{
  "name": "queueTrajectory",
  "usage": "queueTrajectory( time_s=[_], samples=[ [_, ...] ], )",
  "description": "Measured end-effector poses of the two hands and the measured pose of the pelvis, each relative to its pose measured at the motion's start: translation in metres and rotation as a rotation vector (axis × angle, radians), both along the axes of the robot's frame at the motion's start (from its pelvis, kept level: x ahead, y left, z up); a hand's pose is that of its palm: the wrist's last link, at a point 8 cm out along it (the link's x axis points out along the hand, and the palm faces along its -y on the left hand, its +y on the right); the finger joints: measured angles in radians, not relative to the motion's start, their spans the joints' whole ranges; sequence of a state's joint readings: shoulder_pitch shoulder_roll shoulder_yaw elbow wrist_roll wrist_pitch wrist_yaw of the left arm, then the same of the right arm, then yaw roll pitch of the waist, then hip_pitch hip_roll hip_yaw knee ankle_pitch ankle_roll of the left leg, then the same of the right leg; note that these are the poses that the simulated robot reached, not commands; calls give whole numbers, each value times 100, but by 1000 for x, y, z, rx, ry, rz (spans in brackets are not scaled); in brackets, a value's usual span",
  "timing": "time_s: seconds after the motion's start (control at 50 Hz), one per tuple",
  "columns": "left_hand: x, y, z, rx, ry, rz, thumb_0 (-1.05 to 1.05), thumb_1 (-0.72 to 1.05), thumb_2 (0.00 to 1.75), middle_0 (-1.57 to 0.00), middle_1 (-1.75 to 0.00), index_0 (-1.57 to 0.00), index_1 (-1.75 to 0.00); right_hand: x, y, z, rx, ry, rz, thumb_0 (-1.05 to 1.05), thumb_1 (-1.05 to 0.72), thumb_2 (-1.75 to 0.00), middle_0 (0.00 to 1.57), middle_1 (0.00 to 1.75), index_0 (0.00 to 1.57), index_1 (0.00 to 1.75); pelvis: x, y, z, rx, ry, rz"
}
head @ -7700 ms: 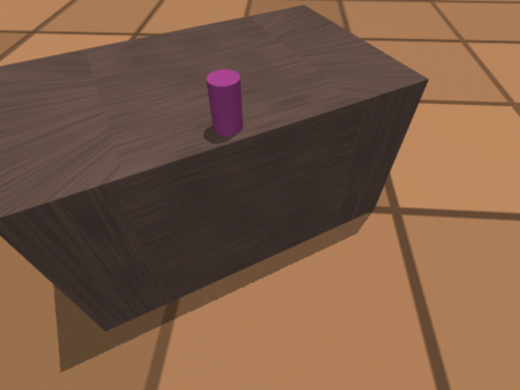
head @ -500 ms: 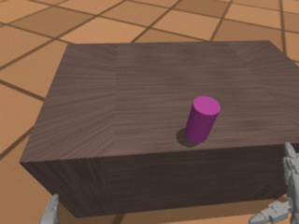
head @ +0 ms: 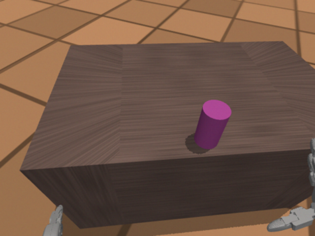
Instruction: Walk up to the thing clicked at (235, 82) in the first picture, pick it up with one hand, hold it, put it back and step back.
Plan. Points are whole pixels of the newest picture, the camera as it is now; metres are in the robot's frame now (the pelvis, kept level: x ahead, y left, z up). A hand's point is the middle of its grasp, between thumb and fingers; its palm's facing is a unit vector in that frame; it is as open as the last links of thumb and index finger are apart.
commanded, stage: go down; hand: right
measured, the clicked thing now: (210, 125) +0.44 -0.19 +0.00
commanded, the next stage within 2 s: none
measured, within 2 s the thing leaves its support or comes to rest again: neither
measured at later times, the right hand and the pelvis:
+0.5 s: hand (295, 149) +0.27 -0.32 +0.10, palm faces +0.25 +0.95 -0.16, open 17.5 cm; pelvis +0.00 +0.00 +0.00, yaw +0 degrees
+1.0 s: hand (300, 134) +0.31 -0.35 +0.11, palm faces +0.17 +0.99 -0.01, open 17.4 cm; pelvis +0.00 -0.01 -0.01, yaw +0 degrees
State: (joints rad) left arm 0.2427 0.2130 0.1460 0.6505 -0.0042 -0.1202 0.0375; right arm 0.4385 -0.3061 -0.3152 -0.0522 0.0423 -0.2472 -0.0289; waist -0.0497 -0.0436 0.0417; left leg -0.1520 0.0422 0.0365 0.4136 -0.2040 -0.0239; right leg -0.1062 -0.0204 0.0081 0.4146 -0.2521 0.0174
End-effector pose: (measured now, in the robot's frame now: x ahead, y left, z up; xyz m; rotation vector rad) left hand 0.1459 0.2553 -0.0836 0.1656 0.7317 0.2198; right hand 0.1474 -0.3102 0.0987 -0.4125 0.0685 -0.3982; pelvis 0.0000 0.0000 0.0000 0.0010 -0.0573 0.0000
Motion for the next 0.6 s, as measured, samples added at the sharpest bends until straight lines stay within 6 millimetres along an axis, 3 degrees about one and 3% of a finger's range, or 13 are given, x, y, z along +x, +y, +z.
queueTrajectory(
  time_s=[0.2,0.46,0.6],
  samples=[
    [11,4,3,25,-13,7,-1,-53,5,-6,-5,-6,-5,16,-15,-1,40,-57,-3,-1,54,-6,5,6,6,6,3,2,-2,0,14,-10],
    [11,-3,2,63,-2,21,-1,-53,4,-6,-5,-6,-5,84,-54,8,210,-76,130,-1,55,-6,4,6,5,6,4,1,-3,3,45,-9],
    [1,-5,2,84,-1,30,-1,-53,4,-6,-5,-6,-5,105,-71,5,301,-60,175,-1,56,-6,4,6,5,5,4,-6,-4,6,64,1]
  ],
)
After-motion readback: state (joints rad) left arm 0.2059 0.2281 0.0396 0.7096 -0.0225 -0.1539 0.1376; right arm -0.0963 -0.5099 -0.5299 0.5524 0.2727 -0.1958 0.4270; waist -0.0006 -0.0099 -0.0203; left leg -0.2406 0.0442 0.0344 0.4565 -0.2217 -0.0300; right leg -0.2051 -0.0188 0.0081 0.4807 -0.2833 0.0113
